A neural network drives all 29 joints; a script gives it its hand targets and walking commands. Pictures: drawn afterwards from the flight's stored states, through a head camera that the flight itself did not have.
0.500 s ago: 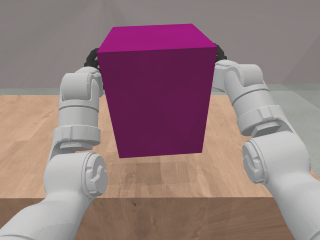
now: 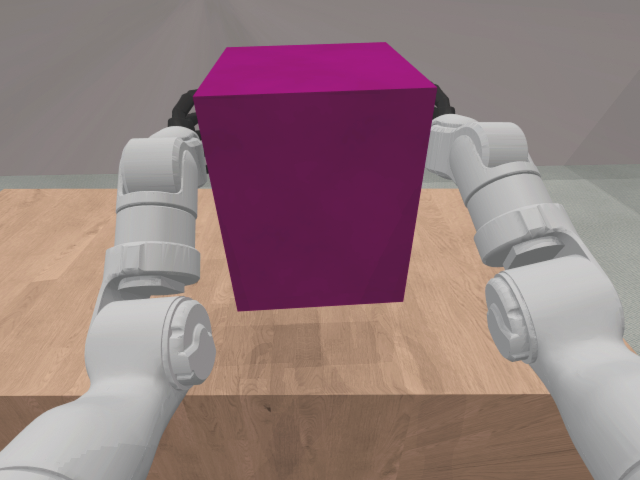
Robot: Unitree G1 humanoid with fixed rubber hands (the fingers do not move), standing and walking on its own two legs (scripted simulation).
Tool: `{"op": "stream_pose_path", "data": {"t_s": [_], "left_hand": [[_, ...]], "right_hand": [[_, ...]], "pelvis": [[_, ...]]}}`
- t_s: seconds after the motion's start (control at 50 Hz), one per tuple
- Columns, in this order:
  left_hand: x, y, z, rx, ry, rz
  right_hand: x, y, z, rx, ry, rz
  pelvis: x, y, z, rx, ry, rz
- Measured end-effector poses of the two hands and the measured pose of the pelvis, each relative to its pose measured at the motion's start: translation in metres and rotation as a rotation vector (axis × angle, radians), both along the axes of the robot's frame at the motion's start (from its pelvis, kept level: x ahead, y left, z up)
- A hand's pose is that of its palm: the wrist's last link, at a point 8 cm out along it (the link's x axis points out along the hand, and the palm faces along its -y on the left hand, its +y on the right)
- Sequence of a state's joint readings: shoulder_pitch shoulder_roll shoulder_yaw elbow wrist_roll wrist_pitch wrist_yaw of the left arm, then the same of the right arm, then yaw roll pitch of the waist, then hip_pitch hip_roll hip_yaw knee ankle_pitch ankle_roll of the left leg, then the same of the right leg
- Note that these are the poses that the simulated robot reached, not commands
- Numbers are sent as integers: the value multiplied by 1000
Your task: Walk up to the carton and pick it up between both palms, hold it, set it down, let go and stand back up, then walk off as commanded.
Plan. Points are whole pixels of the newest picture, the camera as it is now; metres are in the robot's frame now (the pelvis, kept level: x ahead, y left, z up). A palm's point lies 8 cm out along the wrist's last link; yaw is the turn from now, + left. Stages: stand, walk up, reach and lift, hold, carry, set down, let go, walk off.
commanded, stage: hold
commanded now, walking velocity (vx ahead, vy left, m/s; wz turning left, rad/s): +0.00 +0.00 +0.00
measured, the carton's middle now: (313, 172) +0.38 +0.00 +0.28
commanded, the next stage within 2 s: none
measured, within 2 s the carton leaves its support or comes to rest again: neither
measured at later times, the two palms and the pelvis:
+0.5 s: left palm (182, 150) +0.36 +0.15 +0.32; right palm (438, 138) +0.36 -0.14 +0.33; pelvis +0.00 +0.00 +0.00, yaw +0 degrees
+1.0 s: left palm (182, 149) +0.36 +0.15 +0.32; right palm (436, 138) +0.36 -0.14 +0.33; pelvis -0.01 +0.00 +0.00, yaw +0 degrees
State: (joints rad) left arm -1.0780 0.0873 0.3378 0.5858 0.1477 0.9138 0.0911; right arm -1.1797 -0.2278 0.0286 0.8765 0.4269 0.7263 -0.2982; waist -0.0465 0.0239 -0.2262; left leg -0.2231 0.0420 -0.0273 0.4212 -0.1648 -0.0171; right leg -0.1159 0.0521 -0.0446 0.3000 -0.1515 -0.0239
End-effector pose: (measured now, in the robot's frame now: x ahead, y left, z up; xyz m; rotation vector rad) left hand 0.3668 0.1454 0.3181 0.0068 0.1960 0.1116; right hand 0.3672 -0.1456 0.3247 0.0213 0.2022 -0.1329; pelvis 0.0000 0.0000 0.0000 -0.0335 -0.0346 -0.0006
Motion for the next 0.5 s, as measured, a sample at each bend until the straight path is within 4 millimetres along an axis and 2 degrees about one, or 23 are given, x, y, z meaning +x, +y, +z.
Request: {"op": "stream_pose_path", "data": {"t_s": [0.28,0.5], "left_hand": [[0,1,-5,-14,10,-3],[-5,2,1,0,-27,-4]], "right_hand": [[-1,1,-4,-1,11,-5],[-6,2,2,0,-24,-3]], "pelvis": [[1,0,0,0,-14,2],[-1,2,0,-4,-14,4]]}}
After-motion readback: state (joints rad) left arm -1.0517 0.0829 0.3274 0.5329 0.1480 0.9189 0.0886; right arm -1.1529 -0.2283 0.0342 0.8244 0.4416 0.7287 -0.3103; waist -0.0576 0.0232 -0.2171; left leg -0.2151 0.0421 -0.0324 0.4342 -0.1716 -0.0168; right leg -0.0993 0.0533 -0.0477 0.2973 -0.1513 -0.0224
